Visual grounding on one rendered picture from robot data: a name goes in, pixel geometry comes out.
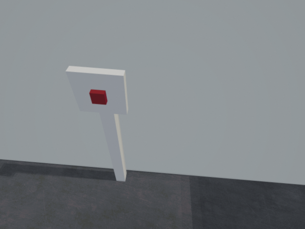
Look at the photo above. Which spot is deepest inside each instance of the button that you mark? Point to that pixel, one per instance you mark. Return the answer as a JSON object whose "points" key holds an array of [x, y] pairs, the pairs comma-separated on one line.
{"points": [[98, 96]]}

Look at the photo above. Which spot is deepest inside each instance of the panel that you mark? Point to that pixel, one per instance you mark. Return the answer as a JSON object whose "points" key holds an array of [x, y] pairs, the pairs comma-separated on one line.
{"points": [[82, 80]]}

